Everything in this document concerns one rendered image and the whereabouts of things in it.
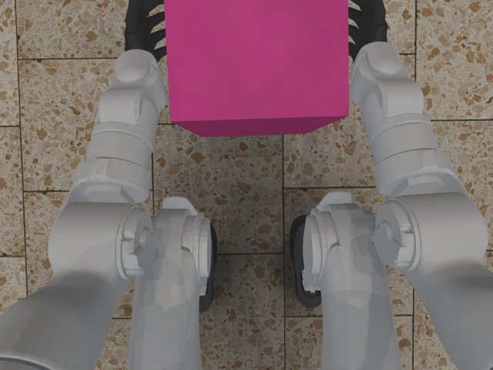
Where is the right robot hand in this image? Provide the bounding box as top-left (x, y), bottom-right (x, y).
top-left (348, 0), bottom-right (388, 62)

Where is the robot left upper arm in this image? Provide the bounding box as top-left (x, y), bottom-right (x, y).
top-left (0, 202), bottom-right (156, 370)

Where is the left robot hand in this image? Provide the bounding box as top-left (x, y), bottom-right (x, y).
top-left (124, 0), bottom-right (166, 62)

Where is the carton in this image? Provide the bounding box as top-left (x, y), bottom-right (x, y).
top-left (164, 0), bottom-right (349, 137)

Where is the robot right forearm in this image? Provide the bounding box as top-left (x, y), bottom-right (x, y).
top-left (349, 42), bottom-right (488, 252)

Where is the robot right upper arm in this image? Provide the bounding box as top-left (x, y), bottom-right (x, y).
top-left (374, 192), bottom-right (493, 370)

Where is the robot left thigh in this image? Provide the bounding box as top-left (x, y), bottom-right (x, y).
top-left (127, 209), bottom-right (212, 370)

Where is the right robot foot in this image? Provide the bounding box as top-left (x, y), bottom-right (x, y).
top-left (290, 215), bottom-right (322, 308)

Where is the robot left forearm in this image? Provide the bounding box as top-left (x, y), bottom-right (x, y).
top-left (48, 49), bottom-right (168, 266)

